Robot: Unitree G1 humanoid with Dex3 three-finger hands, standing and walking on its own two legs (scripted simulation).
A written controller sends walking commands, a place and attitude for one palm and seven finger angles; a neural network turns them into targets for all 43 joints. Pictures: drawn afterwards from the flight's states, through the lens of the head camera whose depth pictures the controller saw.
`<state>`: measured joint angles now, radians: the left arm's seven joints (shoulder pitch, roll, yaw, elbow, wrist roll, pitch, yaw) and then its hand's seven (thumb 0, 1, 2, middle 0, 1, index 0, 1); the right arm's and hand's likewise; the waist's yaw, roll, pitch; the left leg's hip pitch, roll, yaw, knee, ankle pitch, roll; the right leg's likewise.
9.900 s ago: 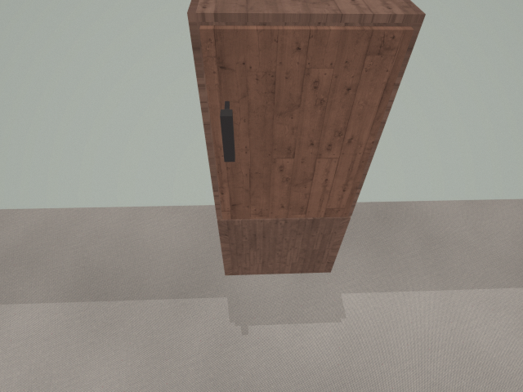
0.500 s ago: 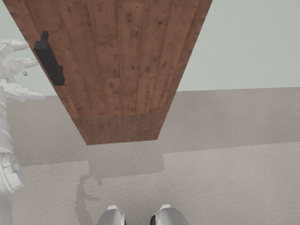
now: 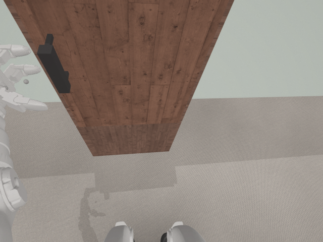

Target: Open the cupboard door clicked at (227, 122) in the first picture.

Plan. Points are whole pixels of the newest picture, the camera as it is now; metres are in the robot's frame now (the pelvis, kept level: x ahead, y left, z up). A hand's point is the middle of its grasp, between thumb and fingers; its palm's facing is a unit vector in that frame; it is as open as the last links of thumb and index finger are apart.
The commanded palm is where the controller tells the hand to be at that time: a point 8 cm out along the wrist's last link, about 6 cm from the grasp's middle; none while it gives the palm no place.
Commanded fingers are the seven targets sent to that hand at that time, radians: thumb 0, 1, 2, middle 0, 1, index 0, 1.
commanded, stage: move the hooked fingers beside the handle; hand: left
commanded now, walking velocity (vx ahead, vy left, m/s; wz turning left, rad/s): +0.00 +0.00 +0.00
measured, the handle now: (57, 65) +0.52 +0.23 +0.08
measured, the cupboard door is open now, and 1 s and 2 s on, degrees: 0 0 0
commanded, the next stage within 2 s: slide the fingers in behind the handle in 0.34 s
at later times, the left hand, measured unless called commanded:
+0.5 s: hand (33, 78) +0.47 +0.28 +0.08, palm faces +0.06 -1.00 -0.02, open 14.0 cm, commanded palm +0.45 +0.32 +0.08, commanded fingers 0.00 -0.50 0.30 -0.30 -1.20 -0.30 -1.20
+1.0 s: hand (48, 79) +0.47 +0.24 +0.08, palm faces +0.05 -1.00 -0.01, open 13.9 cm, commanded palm +0.45 +0.29 +0.08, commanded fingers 0.00 -0.50 0.30 -0.30 -1.20 -0.30 -1.20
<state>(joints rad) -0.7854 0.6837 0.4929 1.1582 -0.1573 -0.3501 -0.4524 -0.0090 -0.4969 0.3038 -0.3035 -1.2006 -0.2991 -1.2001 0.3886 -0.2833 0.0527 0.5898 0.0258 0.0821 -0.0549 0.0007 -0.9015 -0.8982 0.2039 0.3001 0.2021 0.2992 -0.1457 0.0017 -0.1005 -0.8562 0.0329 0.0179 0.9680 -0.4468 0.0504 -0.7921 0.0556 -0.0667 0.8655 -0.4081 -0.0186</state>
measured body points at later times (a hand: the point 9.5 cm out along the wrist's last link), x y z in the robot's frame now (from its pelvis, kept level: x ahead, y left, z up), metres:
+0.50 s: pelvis +0.00 +0.00 +0.00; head +0.12 +0.03 +0.43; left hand +0.46 +0.33 +0.09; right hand +0.01 -0.27 -0.10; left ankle +0.00 +0.08 -0.68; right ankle +0.00 -0.12 -0.68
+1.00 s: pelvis +0.00 -0.01 +0.00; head +0.11 +0.02 +0.44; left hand +0.46 +0.30 +0.09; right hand +0.03 -0.27 -0.10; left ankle +0.00 +0.08 -0.68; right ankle +0.00 -0.12 -0.68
